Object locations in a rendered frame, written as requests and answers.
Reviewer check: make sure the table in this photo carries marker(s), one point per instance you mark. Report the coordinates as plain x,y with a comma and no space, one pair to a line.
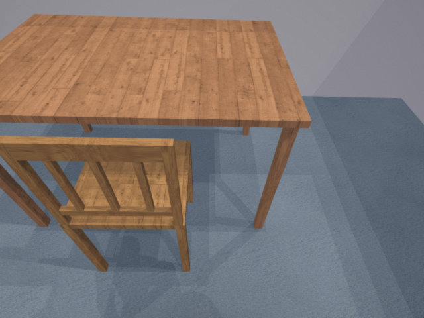
82,69

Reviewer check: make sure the chair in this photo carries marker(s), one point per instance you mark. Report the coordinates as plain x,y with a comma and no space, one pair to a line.
125,183

